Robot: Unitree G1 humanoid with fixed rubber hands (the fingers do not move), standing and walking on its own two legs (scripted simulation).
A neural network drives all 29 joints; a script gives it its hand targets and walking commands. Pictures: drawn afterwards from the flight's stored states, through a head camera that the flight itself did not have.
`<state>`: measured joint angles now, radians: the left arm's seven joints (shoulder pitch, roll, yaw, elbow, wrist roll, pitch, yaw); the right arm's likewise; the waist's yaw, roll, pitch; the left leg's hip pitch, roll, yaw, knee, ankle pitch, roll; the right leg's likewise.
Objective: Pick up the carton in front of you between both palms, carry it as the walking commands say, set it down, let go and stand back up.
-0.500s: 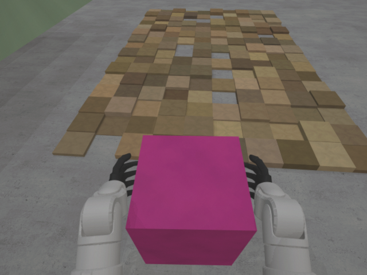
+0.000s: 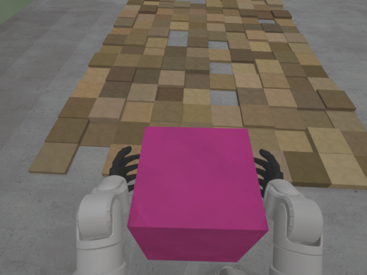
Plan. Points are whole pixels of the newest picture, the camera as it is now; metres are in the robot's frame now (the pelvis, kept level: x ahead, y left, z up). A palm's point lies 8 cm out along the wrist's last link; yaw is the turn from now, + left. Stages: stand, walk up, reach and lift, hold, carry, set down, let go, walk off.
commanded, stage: carry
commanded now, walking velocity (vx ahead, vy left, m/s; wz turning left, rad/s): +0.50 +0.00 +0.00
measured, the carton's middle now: (194, 198) +0.27 -0.01 +0.02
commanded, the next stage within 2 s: none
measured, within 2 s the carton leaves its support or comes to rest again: neither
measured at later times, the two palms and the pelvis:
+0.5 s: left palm (139, 51) +0.66 +0.13 +0.16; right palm (242, 51) +0.68 -0.17 +0.15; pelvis +0.32 -0.04 +0.00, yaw +2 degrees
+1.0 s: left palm (148, 12) +1.05 +0.14 +0.12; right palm (220, 13) +1.04 -0.16 +0.12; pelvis +0.65 +0.01 -0.01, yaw +1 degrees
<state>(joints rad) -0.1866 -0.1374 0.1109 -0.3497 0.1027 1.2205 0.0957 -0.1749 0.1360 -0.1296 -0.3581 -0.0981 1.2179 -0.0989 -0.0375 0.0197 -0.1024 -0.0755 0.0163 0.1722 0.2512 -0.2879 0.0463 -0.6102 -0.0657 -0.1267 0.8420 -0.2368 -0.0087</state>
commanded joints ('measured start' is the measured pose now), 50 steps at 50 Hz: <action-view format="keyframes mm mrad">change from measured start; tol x16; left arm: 1 -386 -918 -703 -33 -338 -19 -224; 15 -818 -751 -718 -153 -484 55 -224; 37 -1455 -876 -428 358 -474 101 -169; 50 -1282 -787 -518 126 -347 55 -121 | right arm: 1 -458 899 743 -60 432 1 289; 10 -618 712 728 -199 435 46 248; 36 -1391 854 441 421 493 98 193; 50 -1373 833 577 47 491 70 188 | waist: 1 19 114 -124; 7 58 142 -236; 10 86 -276 -383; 14 65 -55 -300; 32 22 -169 -274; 36 -49 296 -527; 39 -38 59 -462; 50 -63 73 -431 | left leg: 1 205 196 -107 -41 616 68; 4 148 199 -48 -23 739 46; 7 96 153 64 325 854 -9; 10 -489 -62 -99 1020 -148 -48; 11 -549 7 -190 1107 -153 -12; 27 -637 23 -8 436 244 7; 30 -517 -11 12 317 284 46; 33 -57 -70 58 207 252 41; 35 428 360 -668 190 263 214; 50 496 220 -298 236 759 173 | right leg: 1 -46 30 -71 -206 103 -5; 8 686 64 -108 -377 99 -33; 10 924 -358 700 -615 -107 -246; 16 673 -228 240 -580 254 -149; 29 734 -123 19 -505 549 -149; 32 722 -105 -57 -253 797 -94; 34 451 -44 -49 146 372 -46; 35 104 111 34 391 -181 -23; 36 -40 134 121 559 -272 -38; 50 -426 33 33 380 -149 -61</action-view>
